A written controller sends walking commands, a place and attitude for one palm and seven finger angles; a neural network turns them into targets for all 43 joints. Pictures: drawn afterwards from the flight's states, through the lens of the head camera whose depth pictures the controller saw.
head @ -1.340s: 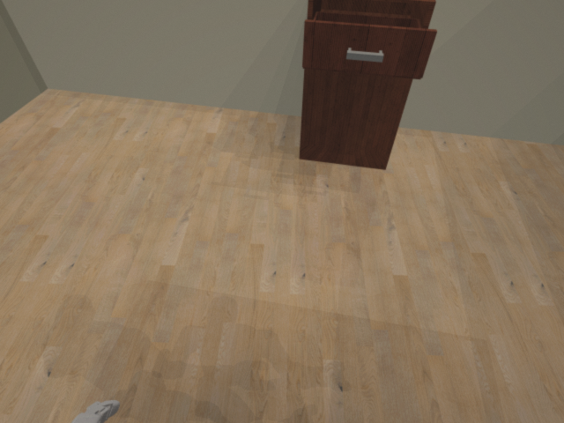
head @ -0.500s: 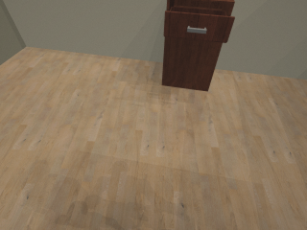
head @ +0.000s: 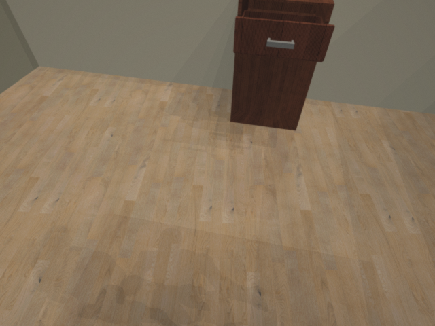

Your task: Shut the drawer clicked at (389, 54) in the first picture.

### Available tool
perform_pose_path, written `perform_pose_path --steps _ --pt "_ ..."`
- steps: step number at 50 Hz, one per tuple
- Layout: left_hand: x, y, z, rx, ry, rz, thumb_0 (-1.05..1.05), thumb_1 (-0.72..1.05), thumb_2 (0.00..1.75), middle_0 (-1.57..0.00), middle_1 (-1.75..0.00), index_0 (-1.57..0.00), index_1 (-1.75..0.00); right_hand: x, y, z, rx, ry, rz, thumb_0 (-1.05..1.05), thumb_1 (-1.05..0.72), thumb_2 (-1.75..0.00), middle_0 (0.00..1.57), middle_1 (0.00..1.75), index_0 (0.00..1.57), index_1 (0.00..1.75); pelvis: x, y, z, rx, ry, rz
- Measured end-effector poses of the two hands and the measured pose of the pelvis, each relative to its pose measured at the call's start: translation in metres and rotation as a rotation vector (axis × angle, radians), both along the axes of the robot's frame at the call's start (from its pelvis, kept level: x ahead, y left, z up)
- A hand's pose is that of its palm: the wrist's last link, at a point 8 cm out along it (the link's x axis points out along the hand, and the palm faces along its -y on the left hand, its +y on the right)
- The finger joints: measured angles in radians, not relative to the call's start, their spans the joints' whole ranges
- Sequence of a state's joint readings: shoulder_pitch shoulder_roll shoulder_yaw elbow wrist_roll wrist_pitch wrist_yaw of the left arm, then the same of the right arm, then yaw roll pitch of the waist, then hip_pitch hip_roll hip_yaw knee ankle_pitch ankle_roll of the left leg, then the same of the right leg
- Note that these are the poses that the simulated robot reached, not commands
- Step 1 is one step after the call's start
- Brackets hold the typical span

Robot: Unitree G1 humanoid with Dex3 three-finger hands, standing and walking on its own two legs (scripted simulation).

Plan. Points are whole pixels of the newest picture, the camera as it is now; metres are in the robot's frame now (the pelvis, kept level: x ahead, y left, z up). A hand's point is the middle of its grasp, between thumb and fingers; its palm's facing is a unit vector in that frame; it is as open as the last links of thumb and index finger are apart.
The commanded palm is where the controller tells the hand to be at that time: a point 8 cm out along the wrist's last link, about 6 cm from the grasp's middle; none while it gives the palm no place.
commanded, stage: look at it before walking up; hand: left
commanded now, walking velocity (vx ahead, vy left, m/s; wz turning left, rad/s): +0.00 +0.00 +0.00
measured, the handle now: (280, 42) +1.30 -0.22 -0.03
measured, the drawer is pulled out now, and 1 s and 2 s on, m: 0.28 0.28 0.28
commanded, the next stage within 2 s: walk to a spot facing it in 0.20 s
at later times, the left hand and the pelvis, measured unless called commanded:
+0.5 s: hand out of the picture +0.06 +0.22 -0.17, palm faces -0.05 -0.96 -0.26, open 7.3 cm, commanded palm none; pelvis +0.02 +0.00 -0.01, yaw -4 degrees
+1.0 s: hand (168, 302) +0.21 +0.13 -0.18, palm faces -0.26 -0.95 -0.17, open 7.3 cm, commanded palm none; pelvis +0.16 -0.05 -0.01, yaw -17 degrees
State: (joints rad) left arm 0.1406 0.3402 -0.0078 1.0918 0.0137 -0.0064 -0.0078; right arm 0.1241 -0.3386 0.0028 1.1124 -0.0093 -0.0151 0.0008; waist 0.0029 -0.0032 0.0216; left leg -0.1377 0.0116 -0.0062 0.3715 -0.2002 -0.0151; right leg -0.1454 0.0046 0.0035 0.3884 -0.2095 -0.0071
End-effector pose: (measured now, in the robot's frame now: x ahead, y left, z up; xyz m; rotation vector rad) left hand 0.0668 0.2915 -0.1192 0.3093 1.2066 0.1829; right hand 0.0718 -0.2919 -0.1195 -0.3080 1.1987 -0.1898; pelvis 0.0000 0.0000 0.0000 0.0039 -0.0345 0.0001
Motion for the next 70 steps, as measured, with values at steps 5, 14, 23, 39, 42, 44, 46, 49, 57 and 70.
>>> perform_pose_path --steps 5,14,23,39,42,44,46,49,57,70 --pt "0.000 0.000 0.001 0.003 -0.001 0.003 0.01 0.91 0.89 -0.20 -0.30 -0.20 -0.30 0.004 -0.001 0.001 0.000 -0.005 0.004 0.01 -0.90 -0.90 0.20 0.30 0.20 0.30 0.001 -0.001 0.000 0.000 0.000 0.001" --pt "-0.001 -0.001 0.000 0.001 0.004 0.002 0.00 0.91 0.89 -0.20 -0.30 -0.20 -0.30 0.005 -0.002 0.002 -0.002 -0.002 0.007 0.01 -0.90 -0.90 0.20 0.30 0.20 0.30 0.001 -0.002 0.001 -0.002 0.001 0.001" --pt "-0.010 -0.014 -0.014 -0.042 0.062 0.005 0.00 0.91 0.89 -0.20 -0.30 -0.20 -0.30 -0.007 0.010 -0.008 0.022 0.024 -0.033 0.01 -0.90 -0.90 0.20 0.30 0.20 0.30 0.012 0.000 -0.004 -0.007 0.011 -0.044" --pt "0.098 -0.092 -0.042 -0.117 0.066 -0.152 0.01 0.91 0.89 -0.20 -0.30 -0.20 -0.30 -0.081 0.017 -0.053 0.138 0.264 -0.328 0.01 -0.90 -0.90 0.20 0.30 0.20 0.30 0.088 -0.039 -0.033 -0.003 0.024 -0.218" --pt "0.117 -0.103 -0.039 -0.118 0.039 -0.143 0.00 0.91 0.89 -0.20 -0.30 -0.20 -0.30 -0.053 0.007 -0.047 0.133 0.247 -0.331 0.01 -0.90 -0.90 0.20 0.30 0.20 0.30 0.105 -0.046 -0.028 -0.017 0.014 -0.230" --pt "0.125 -0.108 -0.036 -0.121 0.061 -0.155 0.00 0.91 0.89 -0.20 -0.30 -0.20 -0.30 -0.020 -0.001 -0.038 0.123 0.178 -0.330 0.01 -0.91 -0.90 0.20 0.30 0.20 0.29 0.117 -0.049 -0.020 -0.015 0.016 -0.250" --pt "0.132 -0.113 -0.033 -0.126 0.095 -0.174 0.00 0.91 0.89 -0.20 -0.30 -0.20 -0.30 0.017 -0.007 -0.029 0.114 0.088 -0.334 0.01 -0.91 -0.90 0.20 0.30 0.20 0.29 0.131 -0.050 -0.014 -0.011 0.024 -0.270" --pt "0.147 -0.116 -0.031 -0.140 0.142 -0.200 0.00 0.91 0.89 -0.20 -0.30 -0.20 -0.30 0.073 -0.011 -0.016 0.109 -0.036 -0.337 0.01 -0.91 -0.90 0.20 0.30 0.20 0.29 0.154 -0.049 -0.008 -0.011 0.037 -0.296" --pt "0.219 -0.101 -0.051 -0.175 0.175 -0.193 0.00 0.91 0.89 -0.20 -0.30 -0.20 -0.30 0.196 0.002 -0.006 0.082 -0.174 -0.294 0.01 -0.91 -0.90 0.20 0.30 0.20 0.29 0.237 -0.033 -0.017 -0.042 0.055 -0.340" --pt "0.430 -0.117 -0.034 -0.167 0.085 -0.383 0.01 0.92 0.90 -0.19 -0.30 -0.20 -0.30 0.171 0.047 0.003 0.054 0.049 -0.585 -0.01 -0.94 -0.90 0.20 0.30 0.20 0.30 0.352 -0.030 0.000 -0.031 0.048 -0.477"
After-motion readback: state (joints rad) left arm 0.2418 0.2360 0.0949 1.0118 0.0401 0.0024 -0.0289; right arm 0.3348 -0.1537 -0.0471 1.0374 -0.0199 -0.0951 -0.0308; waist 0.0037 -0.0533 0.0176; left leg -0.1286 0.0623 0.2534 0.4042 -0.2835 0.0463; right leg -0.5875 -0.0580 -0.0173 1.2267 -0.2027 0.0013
